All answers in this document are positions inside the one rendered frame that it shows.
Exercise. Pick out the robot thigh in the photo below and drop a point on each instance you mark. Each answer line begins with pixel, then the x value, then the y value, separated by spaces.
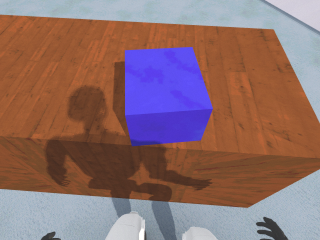
pixel 198 233
pixel 128 227

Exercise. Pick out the robot right hand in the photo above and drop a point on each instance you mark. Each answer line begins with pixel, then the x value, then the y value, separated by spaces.
pixel 276 233

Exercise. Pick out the pedestal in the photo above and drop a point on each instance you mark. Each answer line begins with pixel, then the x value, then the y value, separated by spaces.
pixel 62 114

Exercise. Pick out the robot right thigh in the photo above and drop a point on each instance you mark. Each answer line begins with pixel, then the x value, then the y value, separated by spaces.
pixel 198 233

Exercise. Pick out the carton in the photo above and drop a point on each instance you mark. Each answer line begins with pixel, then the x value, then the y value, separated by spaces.
pixel 166 100

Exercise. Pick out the robot left thigh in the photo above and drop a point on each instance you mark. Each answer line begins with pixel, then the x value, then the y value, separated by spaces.
pixel 128 227

